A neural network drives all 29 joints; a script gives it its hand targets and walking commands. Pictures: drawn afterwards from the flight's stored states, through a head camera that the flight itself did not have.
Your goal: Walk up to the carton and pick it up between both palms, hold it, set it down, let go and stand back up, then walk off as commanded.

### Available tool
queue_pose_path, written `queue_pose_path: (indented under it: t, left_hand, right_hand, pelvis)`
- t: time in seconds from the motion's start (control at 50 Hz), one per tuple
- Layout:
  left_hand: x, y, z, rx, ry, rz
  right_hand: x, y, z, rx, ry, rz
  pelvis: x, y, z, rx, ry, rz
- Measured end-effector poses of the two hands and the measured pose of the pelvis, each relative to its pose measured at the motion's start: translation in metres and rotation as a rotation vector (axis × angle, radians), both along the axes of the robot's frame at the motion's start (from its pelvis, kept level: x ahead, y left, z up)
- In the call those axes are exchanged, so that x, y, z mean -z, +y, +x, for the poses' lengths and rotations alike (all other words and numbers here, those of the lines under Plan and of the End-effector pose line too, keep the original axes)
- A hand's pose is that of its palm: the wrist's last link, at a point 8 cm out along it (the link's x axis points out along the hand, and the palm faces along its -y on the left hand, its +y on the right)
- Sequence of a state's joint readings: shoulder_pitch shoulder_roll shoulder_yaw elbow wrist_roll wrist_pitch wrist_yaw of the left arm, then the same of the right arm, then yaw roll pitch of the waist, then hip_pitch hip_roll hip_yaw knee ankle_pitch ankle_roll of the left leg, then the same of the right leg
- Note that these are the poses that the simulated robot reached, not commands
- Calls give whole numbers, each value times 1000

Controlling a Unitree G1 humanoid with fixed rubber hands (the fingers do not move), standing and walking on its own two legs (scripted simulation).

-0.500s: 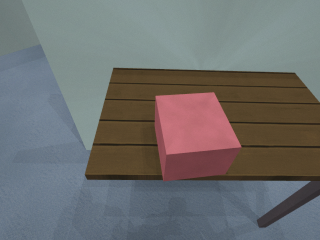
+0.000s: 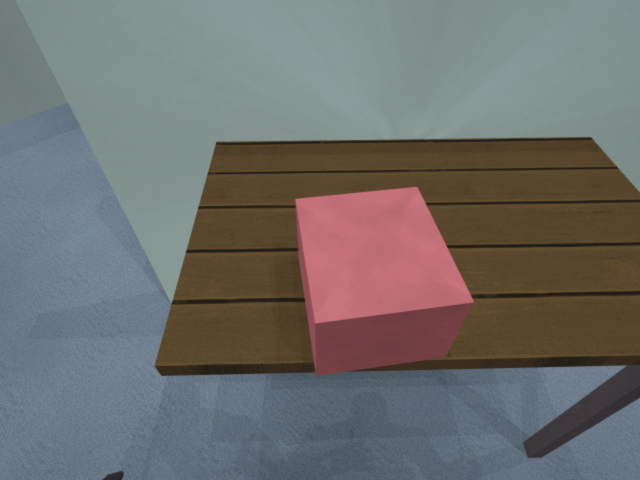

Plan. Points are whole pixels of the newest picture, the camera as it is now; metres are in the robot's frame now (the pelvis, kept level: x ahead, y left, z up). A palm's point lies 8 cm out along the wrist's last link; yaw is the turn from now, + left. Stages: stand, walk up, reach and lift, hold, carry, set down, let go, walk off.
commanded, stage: walk up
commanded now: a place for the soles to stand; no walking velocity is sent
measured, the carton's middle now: (369, 276) +0.40 -0.03 +0.02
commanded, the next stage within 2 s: reach and lift in 1.78 s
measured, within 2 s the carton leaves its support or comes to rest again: neither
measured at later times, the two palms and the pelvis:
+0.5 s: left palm out of the picture +0.09 +0.31 -0.09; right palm out of the picture +0.08 -0.33 -0.08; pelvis -0.01 -0.01 +0.00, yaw +0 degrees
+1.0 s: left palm out of the picture +0.09 +0.27 -0.10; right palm out of the picture +0.07 -0.38 -0.08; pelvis -0.01 -0.04 +0.00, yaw -2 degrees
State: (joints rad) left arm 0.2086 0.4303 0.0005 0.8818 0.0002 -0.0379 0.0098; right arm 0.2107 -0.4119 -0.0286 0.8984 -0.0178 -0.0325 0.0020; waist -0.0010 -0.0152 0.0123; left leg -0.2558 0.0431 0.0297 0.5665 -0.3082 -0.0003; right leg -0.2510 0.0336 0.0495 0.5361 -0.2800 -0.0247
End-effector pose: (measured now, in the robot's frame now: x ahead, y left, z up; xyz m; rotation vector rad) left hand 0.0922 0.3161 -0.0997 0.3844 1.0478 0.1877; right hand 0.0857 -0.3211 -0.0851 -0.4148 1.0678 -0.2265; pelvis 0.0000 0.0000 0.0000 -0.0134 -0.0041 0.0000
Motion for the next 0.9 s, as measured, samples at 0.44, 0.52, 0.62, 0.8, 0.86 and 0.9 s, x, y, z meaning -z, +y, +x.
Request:
queue_pose_path:
  t: [0.44,0.52,0.62,0.8,0.86,0.9]
  left_hand:
    - [-8,-6,3,8,-54,7]
    - [-8,-6,-1,5,-51,5]
    - [-6,-10,-9,10,3,9]
    - [-2,-46,-19,29,50,4]
    - [-4,-50,-15,33,52,2]
    - [-3,-49,-14,35,60,0]
  right_hand:
    - [-2,-7,-4,-1,-29,2]
    - [-4,-8,-6,-3,-42,-1]
    - [-10,-30,-12,-3,-54,-34]
    - [-10,-79,-24,30,-7,-65]
    - [-9,-79,-22,31,8,-58]
    - [-7,-76,-20,30,17,-54]
  pelvis:
    - [0,-6,-12,0,-11,7]
    - [0,-6,-15,0,-16,8]
    - [0,-15,-19,14,-17,9]
    - [2,-48,-16,39,-45,24]
    - [0,-49,-13,38,-35,26]
    - [-1,-48,-10,37,-24,24]
